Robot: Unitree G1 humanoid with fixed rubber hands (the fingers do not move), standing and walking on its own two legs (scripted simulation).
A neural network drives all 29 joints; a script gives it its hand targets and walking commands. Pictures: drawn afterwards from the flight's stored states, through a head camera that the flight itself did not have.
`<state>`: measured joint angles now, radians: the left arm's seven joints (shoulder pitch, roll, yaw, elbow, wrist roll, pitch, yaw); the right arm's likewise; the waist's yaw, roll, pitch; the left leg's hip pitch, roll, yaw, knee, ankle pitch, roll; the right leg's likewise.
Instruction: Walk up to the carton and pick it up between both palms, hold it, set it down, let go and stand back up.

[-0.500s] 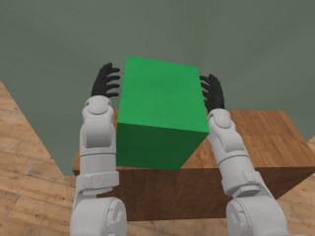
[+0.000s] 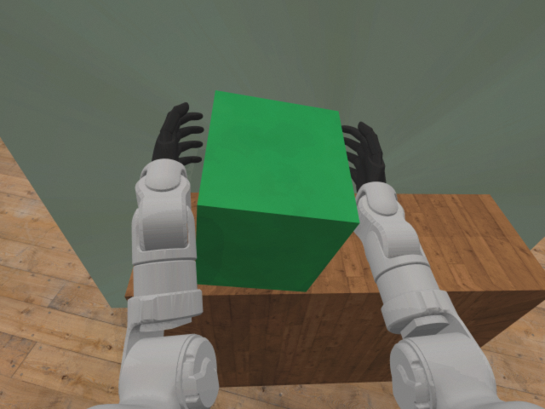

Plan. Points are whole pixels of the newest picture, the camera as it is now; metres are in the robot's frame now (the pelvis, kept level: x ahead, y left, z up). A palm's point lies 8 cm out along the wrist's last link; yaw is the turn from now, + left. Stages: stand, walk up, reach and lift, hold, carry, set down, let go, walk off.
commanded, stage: reach and lift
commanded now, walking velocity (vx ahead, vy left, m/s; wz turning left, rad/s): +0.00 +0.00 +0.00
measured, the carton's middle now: (264, 199) +0.39 +0.00 +0.11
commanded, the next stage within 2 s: hold in 0.04 s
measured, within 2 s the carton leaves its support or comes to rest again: neither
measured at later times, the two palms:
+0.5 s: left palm (155, 159) +0.36 +0.14 +0.22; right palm (368, 169) +0.36 -0.14 +0.19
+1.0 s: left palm (156, 156) +0.36 +0.13 +0.22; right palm (369, 166) +0.36 -0.14 +0.19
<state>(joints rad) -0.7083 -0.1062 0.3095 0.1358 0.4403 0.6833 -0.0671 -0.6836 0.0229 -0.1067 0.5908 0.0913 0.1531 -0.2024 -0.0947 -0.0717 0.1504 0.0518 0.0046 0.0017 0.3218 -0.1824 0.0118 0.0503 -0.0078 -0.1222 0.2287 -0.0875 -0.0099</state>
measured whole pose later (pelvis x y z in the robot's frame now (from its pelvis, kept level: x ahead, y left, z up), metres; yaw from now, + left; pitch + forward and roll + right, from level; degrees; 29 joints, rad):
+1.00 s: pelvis +0.00 -0.01 +0.00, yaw +0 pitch -13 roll -1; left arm -0.73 -0.10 0.34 0.04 0.46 0.81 -0.11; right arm -0.72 0.02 -0.06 0.53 0.14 0.26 -0.23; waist -0.08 -0.07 0.14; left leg 0.08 0.01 0.00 0.32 -0.18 0.00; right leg 0.07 0.00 -0.12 0.25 -0.10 -0.02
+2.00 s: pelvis +0.00 -0.01 +0.00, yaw +0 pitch -13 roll -1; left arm -0.67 -0.11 0.33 -0.04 0.46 0.82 -0.12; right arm -0.67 0.03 -0.04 0.47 0.15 0.26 -0.23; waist -0.08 -0.06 0.14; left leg 0.11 0.02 0.01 0.31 -0.19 0.00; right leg 0.10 0.00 -0.12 0.24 -0.10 -0.02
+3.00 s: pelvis +0.00 -0.01 +0.00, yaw +0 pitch -12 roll -1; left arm -0.73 -0.10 0.33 0.02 0.46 0.80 -0.11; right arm -0.71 0.03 -0.07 0.50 0.13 0.25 -0.23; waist -0.08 -0.07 0.15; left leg 0.08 0.01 0.00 0.32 -0.18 0.00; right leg 0.07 0.00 -0.12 0.25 -0.10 -0.02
